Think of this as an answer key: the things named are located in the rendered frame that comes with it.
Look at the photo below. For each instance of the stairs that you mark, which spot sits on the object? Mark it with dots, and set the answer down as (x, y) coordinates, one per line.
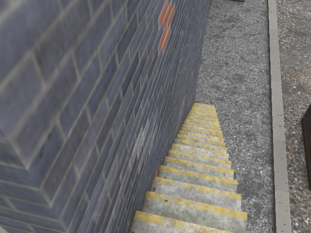
(195, 190)

